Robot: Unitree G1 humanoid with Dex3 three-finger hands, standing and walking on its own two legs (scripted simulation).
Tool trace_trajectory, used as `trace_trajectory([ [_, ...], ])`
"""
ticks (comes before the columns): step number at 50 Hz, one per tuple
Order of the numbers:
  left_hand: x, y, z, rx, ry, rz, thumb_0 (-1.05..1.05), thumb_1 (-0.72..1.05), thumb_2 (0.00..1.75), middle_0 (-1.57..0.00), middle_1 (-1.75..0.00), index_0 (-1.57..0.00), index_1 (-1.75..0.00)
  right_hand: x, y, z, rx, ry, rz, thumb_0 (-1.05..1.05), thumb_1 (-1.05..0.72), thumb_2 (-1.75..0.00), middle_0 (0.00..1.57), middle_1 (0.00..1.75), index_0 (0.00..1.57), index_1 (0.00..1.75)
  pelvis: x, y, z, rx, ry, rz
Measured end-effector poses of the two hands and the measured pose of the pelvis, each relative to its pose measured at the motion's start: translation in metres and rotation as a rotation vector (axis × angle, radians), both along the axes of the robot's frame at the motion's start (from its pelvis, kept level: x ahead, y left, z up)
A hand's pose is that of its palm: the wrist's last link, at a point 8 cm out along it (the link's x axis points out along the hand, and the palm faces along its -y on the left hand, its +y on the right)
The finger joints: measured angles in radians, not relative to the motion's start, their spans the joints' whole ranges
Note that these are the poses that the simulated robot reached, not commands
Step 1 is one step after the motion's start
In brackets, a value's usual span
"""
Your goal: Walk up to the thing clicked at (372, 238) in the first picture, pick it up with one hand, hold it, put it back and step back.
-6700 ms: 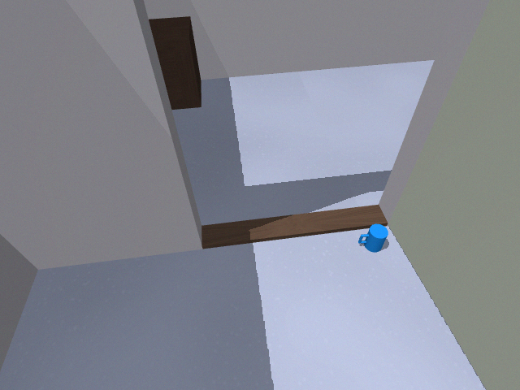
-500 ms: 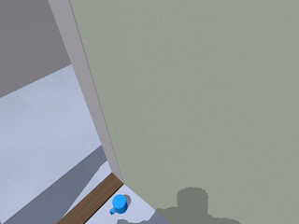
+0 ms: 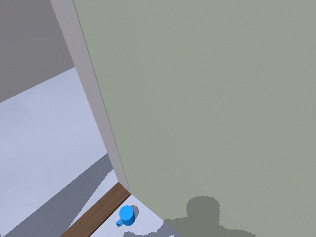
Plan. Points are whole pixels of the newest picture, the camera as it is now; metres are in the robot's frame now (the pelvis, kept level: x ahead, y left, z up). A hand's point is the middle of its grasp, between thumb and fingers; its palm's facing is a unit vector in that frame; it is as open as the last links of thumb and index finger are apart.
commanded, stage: stand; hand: left
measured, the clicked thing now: (125, 217) +0.39 +0.22 -0.73
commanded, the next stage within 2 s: walk up in 0.46 s
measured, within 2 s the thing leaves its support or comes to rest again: neither
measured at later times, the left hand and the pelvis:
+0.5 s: hand out of the picture +0.07 +0.26 -0.16, palm faces -0.02 -0.94 -0.35, open 7.4 cm; pelvis +0.00 +0.00 +0.00, yaw +0 degrees
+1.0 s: hand out of the picture +0.09 +0.28 -0.15, palm faces +0.02 -0.92 -0.38, open 7.4 cm; pelvis +0.01 +0.02 +0.00, yaw +1 degrees
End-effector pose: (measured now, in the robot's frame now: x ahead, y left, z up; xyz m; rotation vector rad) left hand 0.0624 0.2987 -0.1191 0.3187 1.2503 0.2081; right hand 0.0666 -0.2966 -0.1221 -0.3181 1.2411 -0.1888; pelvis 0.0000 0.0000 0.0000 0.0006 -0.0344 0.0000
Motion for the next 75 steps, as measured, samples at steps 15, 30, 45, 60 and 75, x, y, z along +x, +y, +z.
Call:
trace_trajectory([
  [15, 0.003, -0.001, 0.000, -0.003, -0.014, -0.006, 0.01, 0.90, 0.90, -0.20, -0.30, -0.21, -0.30, 0.002, 0.000, 0.002, -0.002, -0.013, -0.001, 0.01, -0.91, -0.90, 0.21, 0.30, 0.21, 0.30, -0.001, 0.000, 0.000, -0.001, -0.002, 0.000],
  [30, -0.001, 0.007, 0.003, 0.016, -0.024, 0.014, 0.01, 0.90, 0.90, -0.20, -0.30, -0.21, -0.30, -0.003, 0.000, -0.003, 0.001, 0.022, -0.018, 0.01, -0.91, -0.90, 0.21, 0.30, 0.21, 0.30, 0.002, 0.005, -0.002, -0.005, -0.008, 0.004],
  [45, 0.014, 0.026, 0.005, 0.040, -0.055, 0.021, 0.01, 0.90, 0.90, -0.20, -0.30, -0.21, -0.30, 0.014, 0.016, -0.003, 0.012, -0.003, -0.009, 0.01, -0.91, -0.90, 0.21, 0.30, 0.21, 0.30, 0.011, 0.016, -0.003, 0.003, -0.012, 0.018],
  [60, 0.010, 0.026, 0.002, 0.032, -0.049, 0.023, 0.01, 0.90, 0.90, -0.20, -0.30, -0.21, -0.30, 0.022, 0.018, -0.002, 0.008, -0.013, 0.001, 0.01, -0.91, -0.90, 0.21, 0.30, 0.21, 0.31, 0.011, 0.019, -0.004, 0.003, -0.017, 0.025],
  [75, 0.000, 0.027, 0.006, 0.045, -0.052, 0.037, 0.01, 0.90, 0.90, -0.20, -0.30, -0.21, -0.30, 0.021, 0.017, -0.004, 0.017, -0.023, 0.014, 0.01, -0.91, -0.90, 0.21, 0.30, 0.21, 0.31, 0.007, 0.016, -0.004, 0.003, -0.025, 0.036],
])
